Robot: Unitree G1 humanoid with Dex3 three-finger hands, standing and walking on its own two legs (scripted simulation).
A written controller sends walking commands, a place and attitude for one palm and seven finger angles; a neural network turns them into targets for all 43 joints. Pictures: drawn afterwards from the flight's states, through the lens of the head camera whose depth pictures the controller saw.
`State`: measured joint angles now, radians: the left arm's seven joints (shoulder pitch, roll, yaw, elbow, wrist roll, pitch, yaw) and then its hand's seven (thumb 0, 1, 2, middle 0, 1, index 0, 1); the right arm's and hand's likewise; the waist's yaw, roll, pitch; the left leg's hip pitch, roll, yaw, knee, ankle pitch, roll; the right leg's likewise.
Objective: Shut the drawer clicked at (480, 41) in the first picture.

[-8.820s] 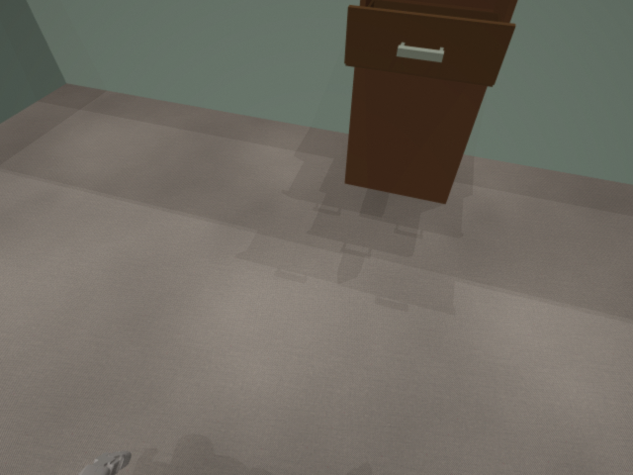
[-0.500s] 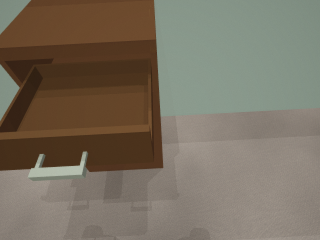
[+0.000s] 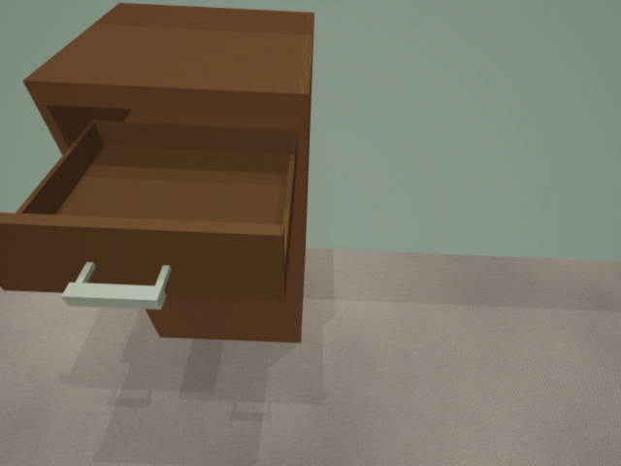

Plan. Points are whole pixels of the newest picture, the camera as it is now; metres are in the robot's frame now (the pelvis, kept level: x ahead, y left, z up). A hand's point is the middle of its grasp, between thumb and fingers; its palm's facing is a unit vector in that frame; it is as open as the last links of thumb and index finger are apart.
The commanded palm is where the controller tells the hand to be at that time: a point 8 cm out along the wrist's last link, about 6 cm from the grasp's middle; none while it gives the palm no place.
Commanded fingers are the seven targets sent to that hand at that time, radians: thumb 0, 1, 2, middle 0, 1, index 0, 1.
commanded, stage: come to a stop and stand still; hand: left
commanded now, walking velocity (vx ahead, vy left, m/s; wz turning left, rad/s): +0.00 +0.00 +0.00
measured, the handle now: (121, 283) +0.33 +0.30 +0.03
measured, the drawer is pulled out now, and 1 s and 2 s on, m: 0.30 0.30 0.30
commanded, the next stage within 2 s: look again from close up in 0.32 s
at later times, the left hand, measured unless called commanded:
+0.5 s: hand out of the picture -0.03 +0.16 -0.18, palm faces +0.03 -0.99 -0.15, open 7.4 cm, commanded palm none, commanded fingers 0.00 0.90 0.90 -0.20 -0.30 -0.20 -0.30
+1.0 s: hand out of the picture +0.01 +0.22 -0.17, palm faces +0.03 -0.98 -0.20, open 7.3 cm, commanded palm none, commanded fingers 0.00 0.90 0.90 -0.20 -0.30 -0.20 -0.30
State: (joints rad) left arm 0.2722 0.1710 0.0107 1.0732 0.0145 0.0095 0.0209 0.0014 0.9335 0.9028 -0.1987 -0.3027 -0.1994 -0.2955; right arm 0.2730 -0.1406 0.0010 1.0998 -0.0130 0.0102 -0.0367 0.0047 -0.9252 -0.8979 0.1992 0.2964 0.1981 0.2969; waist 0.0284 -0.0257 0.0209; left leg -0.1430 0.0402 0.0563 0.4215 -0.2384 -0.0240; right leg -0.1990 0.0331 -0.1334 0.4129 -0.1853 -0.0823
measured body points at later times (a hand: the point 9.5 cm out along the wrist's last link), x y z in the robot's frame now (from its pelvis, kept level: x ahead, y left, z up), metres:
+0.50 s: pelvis -0.01 +0.02 +0.00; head +0.00 +0.01 +0.45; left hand -0.03 +0.22 -0.16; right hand -0.08 -0.17 -0.17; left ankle -0.01 +0.13 -0.74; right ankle +0.03 -0.06 -0.74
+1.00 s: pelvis +0.02 +0.06 +0.00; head +0.02 +0.04 +0.45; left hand +0.01 +0.28 -0.15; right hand +0.01 -0.15 -0.17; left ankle -0.01 +0.13 -0.74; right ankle +0.03 -0.06 -0.74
